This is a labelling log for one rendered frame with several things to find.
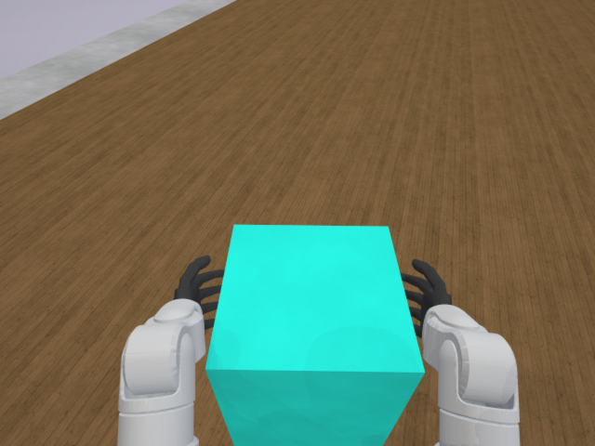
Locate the left robot hand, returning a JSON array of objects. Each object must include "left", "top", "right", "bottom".
[{"left": 174, "top": 256, "right": 225, "bottom": 330}]

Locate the right robot forearm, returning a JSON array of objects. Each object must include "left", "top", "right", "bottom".
[{"left": 422, "top": 305, "right": 520, "bottom": 446}]

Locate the right robot hand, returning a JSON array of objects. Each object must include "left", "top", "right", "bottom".
[{"left": 400, "top": 259, "right": 452, "bottom": 338}]

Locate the left robot forearm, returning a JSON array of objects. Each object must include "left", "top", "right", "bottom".
[{"left": 117, "top": 299, "right": 206, "bottom": 446}]

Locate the carton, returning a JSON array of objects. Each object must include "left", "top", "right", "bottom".
[{"left": 205, "top": 225, "right": 425, "bottom": 446}]

